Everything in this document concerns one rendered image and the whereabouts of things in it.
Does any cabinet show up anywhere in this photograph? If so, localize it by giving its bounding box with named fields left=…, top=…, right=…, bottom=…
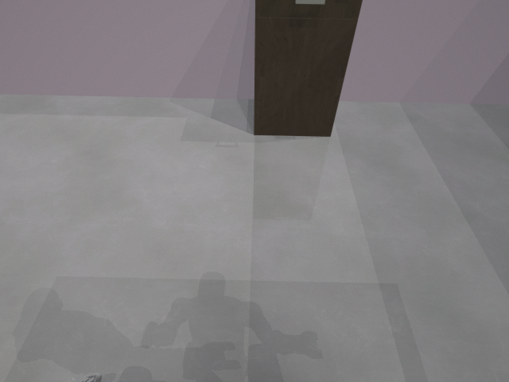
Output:
left=254, top=0, right=363, bottom=137

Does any drawer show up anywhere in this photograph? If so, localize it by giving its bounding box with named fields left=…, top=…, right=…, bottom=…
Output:
left=260, top=0, right=357, bottom=19

